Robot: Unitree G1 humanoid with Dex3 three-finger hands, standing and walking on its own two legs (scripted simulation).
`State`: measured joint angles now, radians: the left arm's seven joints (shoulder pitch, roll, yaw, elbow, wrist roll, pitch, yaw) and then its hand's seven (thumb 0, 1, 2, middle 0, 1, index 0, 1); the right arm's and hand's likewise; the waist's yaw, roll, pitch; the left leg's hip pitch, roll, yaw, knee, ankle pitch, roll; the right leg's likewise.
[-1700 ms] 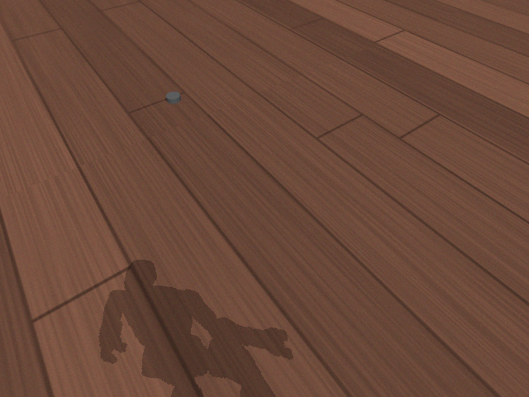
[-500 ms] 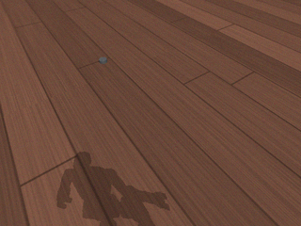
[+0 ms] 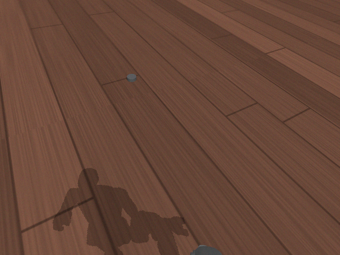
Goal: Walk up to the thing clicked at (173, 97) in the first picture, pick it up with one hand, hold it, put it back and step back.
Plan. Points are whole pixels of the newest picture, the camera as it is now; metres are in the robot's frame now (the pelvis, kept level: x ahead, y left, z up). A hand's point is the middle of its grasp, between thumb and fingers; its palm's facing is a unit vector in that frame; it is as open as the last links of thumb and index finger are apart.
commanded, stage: walk up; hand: left
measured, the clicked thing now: (131, 77) +1.82 +0.28 -0.76
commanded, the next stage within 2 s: none
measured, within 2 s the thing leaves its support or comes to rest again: neither
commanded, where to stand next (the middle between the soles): +1.44 +0.02 m, yaw +4 degrees
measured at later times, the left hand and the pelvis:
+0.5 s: hand (88, 191) +0.33 +0.23 -0.13, palm faces +0.06 -0.93 -0.35, open 7.3 cm; pelvis +0.29 -0.04 +0.00, yaw +4 degrees
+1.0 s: hand (96, 119) +0.64 +0.27 -0.14, palm faces -0.05 -0.94 -0.35, open 7.3 cm; pelvis +0.57 -0.01 +0.00, yaw +2 degrees
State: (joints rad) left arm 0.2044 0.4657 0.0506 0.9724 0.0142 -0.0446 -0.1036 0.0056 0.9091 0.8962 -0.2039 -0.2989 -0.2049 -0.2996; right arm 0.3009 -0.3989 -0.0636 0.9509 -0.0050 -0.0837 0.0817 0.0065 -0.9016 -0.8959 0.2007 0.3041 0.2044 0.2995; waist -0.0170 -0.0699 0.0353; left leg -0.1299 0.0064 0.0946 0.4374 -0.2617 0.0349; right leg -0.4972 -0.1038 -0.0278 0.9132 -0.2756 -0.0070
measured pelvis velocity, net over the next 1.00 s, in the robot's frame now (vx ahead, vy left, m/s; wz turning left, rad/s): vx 0.57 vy -0.01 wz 0.04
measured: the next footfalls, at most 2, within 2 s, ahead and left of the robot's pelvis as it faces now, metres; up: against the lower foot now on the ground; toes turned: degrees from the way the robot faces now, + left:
right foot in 0.24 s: +0.32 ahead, -0.16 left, +0.00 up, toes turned -4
left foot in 0.64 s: +0.55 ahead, +0.12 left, +0.00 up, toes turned +11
